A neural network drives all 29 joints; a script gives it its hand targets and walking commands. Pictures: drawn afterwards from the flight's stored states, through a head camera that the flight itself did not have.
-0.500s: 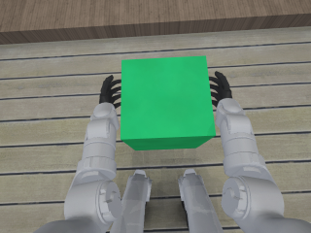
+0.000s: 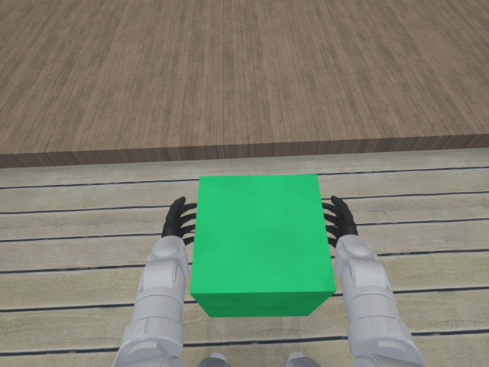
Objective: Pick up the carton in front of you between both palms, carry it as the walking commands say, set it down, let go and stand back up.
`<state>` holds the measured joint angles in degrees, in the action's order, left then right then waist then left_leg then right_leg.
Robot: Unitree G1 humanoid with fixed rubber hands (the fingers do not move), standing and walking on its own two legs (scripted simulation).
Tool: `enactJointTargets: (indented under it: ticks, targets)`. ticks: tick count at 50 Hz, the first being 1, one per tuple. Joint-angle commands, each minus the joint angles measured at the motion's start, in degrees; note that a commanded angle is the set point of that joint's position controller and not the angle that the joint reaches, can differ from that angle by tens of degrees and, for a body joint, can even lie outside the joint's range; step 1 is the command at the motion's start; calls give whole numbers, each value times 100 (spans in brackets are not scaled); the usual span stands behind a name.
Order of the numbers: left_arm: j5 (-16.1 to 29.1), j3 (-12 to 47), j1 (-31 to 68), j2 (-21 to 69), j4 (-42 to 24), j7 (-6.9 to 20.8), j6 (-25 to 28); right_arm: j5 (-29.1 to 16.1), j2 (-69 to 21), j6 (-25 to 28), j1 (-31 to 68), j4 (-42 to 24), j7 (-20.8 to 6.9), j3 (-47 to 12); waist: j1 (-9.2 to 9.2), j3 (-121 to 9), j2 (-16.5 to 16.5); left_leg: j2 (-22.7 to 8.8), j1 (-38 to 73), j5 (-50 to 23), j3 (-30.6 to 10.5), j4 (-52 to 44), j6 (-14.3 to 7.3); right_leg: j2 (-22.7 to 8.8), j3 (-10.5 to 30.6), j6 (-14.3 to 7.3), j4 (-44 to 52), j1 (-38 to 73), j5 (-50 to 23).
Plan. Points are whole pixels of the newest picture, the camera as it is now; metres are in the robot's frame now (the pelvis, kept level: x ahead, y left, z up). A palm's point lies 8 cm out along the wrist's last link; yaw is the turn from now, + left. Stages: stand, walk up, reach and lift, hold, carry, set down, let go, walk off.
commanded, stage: reach and lift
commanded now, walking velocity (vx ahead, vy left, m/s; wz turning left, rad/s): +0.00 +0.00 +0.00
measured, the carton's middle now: (258, 252) +0.33 +0.00 -0.09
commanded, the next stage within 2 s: hold in 1.30 s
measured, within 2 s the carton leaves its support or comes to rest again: neither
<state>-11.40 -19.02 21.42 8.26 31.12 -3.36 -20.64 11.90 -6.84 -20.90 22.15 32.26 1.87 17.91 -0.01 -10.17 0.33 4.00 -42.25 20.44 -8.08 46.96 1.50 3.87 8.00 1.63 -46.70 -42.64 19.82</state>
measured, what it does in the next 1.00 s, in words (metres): stands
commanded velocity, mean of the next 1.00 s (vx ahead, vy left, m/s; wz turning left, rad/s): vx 0.00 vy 0.00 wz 0.00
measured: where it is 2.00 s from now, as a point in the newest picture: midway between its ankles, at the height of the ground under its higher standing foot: outside the picture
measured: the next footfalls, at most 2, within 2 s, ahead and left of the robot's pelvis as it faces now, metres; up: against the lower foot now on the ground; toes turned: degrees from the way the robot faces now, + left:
none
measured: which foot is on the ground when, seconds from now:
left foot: down 0.00-1.00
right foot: down 0.00-1.00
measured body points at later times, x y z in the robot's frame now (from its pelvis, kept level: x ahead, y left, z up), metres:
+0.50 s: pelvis +0.00 +0.00 +0.04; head -0.03 +0.00 +0.49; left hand +0.31 +0.15 +0.05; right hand +0.31 -0.15 +0.05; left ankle +0.02 +0.13 -0.70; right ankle +0.03 -0.13 -0.70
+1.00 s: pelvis +0.01 +0.00 +0.05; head -0.02 +0.00 +0.49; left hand +0.32 +0.15 +0.07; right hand +0.31 -0.15 +0.06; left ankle +0.02 +0.13 -0.70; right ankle +0.03 -0.13 -0.70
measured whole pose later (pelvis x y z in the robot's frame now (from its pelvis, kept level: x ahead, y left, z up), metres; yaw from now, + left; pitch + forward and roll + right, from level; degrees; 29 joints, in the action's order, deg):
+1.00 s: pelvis +0.01 +0.00 +0.05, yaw +0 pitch -3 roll +0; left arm -16.0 -14.0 15.3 8.7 19.0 -0.3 -37.3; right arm 15.9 -8.7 -37.9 14.9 18.5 0.2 13.5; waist -0.2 -1.2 0.2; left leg 2.1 -7.2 12.4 -8.4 23.0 0.9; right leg 2.2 7.8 0.8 -22.7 -7.4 11.8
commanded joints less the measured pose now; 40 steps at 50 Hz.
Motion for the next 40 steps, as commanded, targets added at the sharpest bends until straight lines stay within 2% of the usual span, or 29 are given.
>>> enactJointTargets:
  ticks: [1, 10, 16, 19, 21, 28, 33, 40]
  targets:
    - [866, 3569, 2711, 5931, 23, 1474, -101, -884, -5917, -44, 2705, -111, -1435, -3409, -14, -2459, -5, 257, 2007, -2085, 331, -992, -29, 293, -364, -79, 923, 2168, -2049]
    - [1039, 3943, 2039, 5850, -762, 1592, -845, -1114, -5864, -801, 2055, -986, -1498, -3865, 7, -1378, 6, 166, 3162, -2365, 323, -2043, -22, 210, -333, -70, 1989, 3380, -2321]
    - [861, 3539, 1933, 5638, -696, 1698, -1271, -939, -5683, -1234, 1980, -996, -1557, -3483, 5, -302, -20, 140, 3251, -1450, 369, -2486, -46, 154, -387, -102, 2451, 3385, -1382]
    - [733, 3268, 2257, 5606, -552, 1774, -1304, -810, -5664, -1280, 2269, -817, -1613, -3176, -9, -1, -20, 117, 3098, -918, 401, -2516, -85, 135, -411, -126, 2474, 3279, -876]
    - [753, 3293, 2562, 5693, -586, 1818, -1273, -833, -5756, -1253, 2547, -832, -1653, -3193, -18, -110, -9, 106, 3111, -789, 418, -2486, -103, 133, -427, -131, 2442, 3321, -766]
    - [840, 3452, 2998, 5816, -725, 1846, -1228, -926, -5928, -1216, 3021, -987, -1678, -3389, -4, -648, -33, 105, 3287, -885, 443, -2413, -101, 138, -451, -109, 2367, 3554, -907]
    - [801, 3426, 2882, 5737, -732, 1837, -1285, -898, -5888, -1274, 2891, -966, -1666, -3376, 16, -639, -20, 126, 3382, -1016, 464, -2482, -87, 149, -448, -90, 2444, 3643, -1042]
    - [846, 3530, 2565, 5635, -983, 1813, -1379, -919, -5796, -1363, 2522, -1189, -1633, -3437, -7, -658, -19, 158, 3634, -1589, 458, -2576, -59, 169, -451, -60, 2543, 3860, -1609]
